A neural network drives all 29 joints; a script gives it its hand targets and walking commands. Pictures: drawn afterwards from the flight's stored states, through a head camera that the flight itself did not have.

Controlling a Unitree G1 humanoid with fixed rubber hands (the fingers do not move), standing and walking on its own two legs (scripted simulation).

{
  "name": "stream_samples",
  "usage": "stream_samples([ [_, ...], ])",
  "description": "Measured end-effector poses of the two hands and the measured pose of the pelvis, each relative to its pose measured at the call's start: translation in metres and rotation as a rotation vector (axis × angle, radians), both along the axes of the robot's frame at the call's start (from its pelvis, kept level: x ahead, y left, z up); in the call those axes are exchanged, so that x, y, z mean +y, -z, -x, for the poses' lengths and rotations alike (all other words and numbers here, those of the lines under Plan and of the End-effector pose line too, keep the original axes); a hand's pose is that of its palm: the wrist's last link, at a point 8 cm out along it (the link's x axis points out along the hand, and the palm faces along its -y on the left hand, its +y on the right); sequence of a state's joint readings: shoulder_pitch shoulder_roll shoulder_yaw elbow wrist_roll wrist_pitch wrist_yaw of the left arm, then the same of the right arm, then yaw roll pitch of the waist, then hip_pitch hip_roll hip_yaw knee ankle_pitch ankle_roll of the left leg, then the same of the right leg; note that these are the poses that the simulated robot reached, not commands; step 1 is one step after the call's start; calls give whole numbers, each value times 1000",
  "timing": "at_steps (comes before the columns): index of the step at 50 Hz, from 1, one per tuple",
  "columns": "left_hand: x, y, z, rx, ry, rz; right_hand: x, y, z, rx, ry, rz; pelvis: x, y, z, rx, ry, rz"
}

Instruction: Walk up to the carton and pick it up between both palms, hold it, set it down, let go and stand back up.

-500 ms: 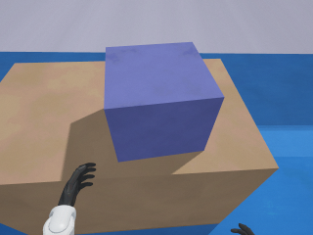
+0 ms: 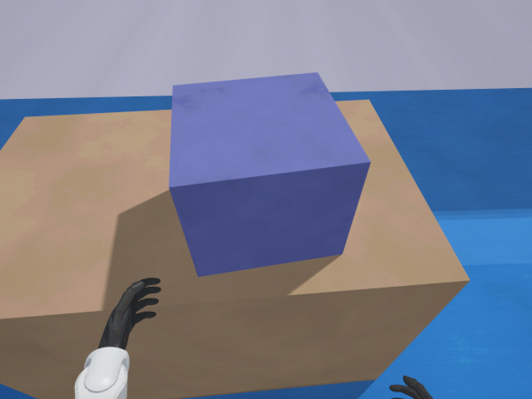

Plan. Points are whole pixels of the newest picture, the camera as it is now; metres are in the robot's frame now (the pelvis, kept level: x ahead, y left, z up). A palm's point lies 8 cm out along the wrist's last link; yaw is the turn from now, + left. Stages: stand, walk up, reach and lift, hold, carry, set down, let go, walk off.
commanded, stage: stand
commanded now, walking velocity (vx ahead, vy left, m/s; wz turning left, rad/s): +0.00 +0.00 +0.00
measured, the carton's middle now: (259, 171) +0.50 +0.04 +0.05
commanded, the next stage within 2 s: none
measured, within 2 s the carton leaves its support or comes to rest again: neither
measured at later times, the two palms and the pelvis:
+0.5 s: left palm (120, 334) +0.21 +0.23 +0.00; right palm out of the picture +0.12 -0.24 -0.12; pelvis +0.00 -0.01 +0.00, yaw +0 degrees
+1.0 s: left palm (119, 333) +0.21 +0.23 +0.00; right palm out of the picture +0.14 -0.25 -0.10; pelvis +0.01 -0.01 +0.00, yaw +0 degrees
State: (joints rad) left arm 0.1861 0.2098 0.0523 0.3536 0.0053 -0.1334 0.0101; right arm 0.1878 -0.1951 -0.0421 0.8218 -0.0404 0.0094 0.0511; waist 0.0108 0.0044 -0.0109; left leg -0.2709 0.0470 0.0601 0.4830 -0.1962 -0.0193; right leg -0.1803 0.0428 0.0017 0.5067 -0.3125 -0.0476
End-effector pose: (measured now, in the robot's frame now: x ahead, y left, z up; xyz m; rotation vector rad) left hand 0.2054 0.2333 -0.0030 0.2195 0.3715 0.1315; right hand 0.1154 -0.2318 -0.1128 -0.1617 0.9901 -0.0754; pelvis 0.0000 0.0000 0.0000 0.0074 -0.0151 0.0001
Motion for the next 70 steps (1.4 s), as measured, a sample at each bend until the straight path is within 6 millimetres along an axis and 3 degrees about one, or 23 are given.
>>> stream_samples([
  [11,0,-1,-1,7,16,-18,-14,1,3,31,7,20,-3,0,-1,7,4,-3],
  [25,-1,-1,-1,18,6,-28,-11,3,-3,53,-16,14,-6,-2,-5,17,-2,-1],
  [31,-1,-1,-1,16,7,-19,-19,-4,-19,15,-29,48,-5,-1,-8,17,1,-6],
  [40,0,-1,-1,8,7,-13,-12,-15,-44,-65,-43,32,-7,-1,-10,6,-4,-5],
  [55,1,-1,-2,17,24,-21,-17,-8,-23,-9,-36,37,-7,-1,-5,5,-6,-4],
  [70,1,-2,-2,23,35,-23,-17,-14,-28,-53,-30,42,-4,-1,-4,-1,2,-3],
])
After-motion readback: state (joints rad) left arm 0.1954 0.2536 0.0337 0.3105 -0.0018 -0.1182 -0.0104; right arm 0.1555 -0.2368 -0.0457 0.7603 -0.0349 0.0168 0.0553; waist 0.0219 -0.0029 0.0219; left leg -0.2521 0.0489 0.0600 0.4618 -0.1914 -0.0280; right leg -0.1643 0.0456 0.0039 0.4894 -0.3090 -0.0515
